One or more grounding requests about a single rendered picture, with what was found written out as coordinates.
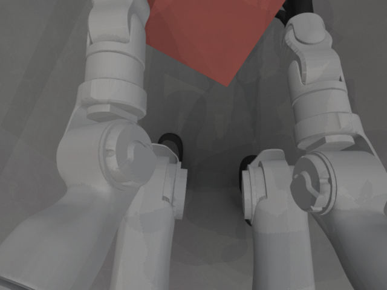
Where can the carton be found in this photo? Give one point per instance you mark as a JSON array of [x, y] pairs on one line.
[[213, 37]]

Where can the robot right thigh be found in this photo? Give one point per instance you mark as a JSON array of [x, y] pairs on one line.
[[282, 257]]

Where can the left robot upper arm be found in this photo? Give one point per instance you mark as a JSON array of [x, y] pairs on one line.
[[63, 247]]

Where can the right robot forearm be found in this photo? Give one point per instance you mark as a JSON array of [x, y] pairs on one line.
[[318, 93]]

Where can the robot left shin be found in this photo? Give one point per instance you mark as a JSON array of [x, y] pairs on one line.
[[162, 150]]

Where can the left robot forearm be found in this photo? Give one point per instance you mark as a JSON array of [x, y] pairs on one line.
[[115, 64]]

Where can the right robot upper arm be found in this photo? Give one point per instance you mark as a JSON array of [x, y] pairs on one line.
[[346, 192]]

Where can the robot right hand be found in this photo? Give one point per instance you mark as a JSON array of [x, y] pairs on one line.
[[293, 8]]

